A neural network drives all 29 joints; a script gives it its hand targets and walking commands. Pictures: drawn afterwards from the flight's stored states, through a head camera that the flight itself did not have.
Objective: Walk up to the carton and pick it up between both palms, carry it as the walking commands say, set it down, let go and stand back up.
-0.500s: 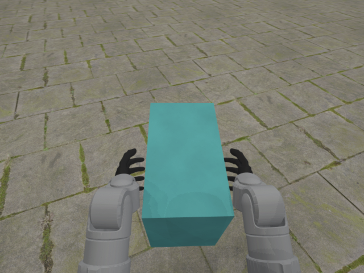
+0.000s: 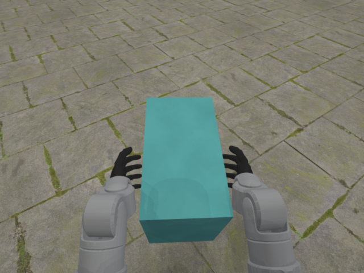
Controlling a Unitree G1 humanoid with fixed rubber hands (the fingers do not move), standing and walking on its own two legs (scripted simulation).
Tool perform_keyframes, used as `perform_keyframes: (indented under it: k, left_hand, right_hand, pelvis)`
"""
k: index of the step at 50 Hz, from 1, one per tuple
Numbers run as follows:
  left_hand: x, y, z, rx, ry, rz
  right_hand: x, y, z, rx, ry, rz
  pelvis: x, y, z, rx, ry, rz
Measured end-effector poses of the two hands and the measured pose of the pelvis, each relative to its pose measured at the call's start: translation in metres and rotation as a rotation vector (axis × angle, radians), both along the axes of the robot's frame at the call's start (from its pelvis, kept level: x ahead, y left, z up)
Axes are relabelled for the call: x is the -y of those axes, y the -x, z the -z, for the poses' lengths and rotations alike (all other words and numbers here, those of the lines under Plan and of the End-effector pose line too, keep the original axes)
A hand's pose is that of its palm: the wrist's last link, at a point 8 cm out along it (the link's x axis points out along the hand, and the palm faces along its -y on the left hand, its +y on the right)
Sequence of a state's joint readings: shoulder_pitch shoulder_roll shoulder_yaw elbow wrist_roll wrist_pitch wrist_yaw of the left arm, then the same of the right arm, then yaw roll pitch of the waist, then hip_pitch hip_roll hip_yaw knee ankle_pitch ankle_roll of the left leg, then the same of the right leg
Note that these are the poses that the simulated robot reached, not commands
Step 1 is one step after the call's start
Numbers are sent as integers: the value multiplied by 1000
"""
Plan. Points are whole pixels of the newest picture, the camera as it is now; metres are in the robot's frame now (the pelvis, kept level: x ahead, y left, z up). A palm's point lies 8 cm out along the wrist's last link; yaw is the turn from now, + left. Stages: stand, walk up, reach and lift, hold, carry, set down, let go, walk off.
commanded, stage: carry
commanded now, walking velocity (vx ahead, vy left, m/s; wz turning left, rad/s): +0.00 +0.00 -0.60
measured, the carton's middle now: (180, 170) +0.36 +0.01 +0.01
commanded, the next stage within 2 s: none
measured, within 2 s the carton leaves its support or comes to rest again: neither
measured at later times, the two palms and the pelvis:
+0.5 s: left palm (155, 182) +0.27 +0.06 +0.11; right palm (290, 219) +0.20 -0.17 +0.11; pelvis -0.03 +0.02 +0.03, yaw -20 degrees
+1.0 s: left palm (222, 215) +0.21 -0.06 +0.09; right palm out of the picture +0.05 -0.25 +0.10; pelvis -0.08 +0.01 +0.01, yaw -38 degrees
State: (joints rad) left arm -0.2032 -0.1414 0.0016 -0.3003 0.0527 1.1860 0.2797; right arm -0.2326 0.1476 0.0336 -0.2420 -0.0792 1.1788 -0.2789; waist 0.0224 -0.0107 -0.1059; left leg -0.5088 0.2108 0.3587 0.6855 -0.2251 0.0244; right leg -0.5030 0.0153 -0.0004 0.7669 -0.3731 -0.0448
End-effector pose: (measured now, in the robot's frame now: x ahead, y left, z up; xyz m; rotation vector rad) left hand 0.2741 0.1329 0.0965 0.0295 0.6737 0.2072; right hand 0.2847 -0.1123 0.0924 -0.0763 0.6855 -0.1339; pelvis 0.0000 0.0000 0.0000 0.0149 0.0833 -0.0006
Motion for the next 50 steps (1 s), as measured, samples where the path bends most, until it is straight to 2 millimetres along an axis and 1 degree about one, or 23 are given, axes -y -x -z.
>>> perform_keyframes:
  k: [4,8,13,16,18,20,23,25,27,30,33,36,38,40,42,44,50]
  left_hand:
    - [19,-4,0,-7,-7,36]
    - [38,-11,3,-48,1,105]
    - [60,-19,0,-31,28,203]
    - [66,-21,-4,0,46,248]
    - [66,-20,-4,27,54,270]
    - [64,-16,-1,37,72,274]
    - [64,-4,-4,2,65,305]
    - [69,2,-9,-20,67,341]
    - [78,6,-13,-27,66,380]
    - [100,8,-20,-12,57,435]
    - [132,11,-21,4,49,491]
    - [165,17,-14,39,59,539]
    - [181,24,-7,22,31,589]
    - [192,34,-1,-18,14,633]
    - [197,43,4,-46,8,662]
    - [199,49,7,-47,14,676]
    - [193,62,3,7,59,704]
  right_hand:
    - [20,5,8,-10,-22,37]
    - [39,15,7,-50,-16,102]
    - [58,31,-4,-31,0,212]
    - [61,42,-12,0,14,262]
    - [60,50,-17,28,25,284]
    - [56,59,-19,36,47,286]
    - [55,76,-20,2,39,301]
    - [60,87,-19,-23,35,329]
    - [67,97,-19,-31,30,365]
    - [85,112,-22,-15,17,423]
    - [109,129,-20,-1,17,483]
    - [136,146,-11,28,33,535]
    - [147,163,-4,12,8,588]
    - [152,181,1,-27,-9,630]
    - [152,198,4,-49,-24,657]
    - [151,210,2,-45,-30,673]
    - [139,231,-8,14,6,698]
  pelvis:
    - [9,1,2,8,17,28]
    - [10,3,-9,-25,0,89]
    - [3,10,-19,-55,-13,150]
    - [-6,15,-20,-68,-16,186]
    - [-13,18,-16,-68,-5,209]
    - [-16,22,-14,-47,-11,233]
    - [-20,24,-21,-19,31,307]
    - [-21,25,-25,-11,59,339]
    - [-21,28,-28,-8,79,369]
    - [-16,33,-29,-9,94,422]
    - [-5,40,-25,-11,89,462]
    - [10,48,-7,-11,43,483]
    - [10,56,-7,-12,50,522]
    - [8,62,-10,-8,38,542]
    - [5,69,-13,-6,23,567]
    - [1,75,-14,-4,15,592]
    - [-11,84,-8,8,17,670]
